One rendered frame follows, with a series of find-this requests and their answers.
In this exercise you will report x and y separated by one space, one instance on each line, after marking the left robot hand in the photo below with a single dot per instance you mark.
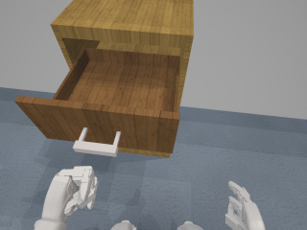
79 183

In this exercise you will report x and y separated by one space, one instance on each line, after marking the drawer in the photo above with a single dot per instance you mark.
108 91

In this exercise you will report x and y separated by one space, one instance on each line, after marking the cabinet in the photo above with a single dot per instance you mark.
162 27

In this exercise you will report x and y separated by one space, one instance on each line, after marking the left robot forearm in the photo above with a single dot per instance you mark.
49 224

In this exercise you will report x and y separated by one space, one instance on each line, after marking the right robot hand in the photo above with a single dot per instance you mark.
248 215

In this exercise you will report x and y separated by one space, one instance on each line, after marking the handle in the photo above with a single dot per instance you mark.
97 148

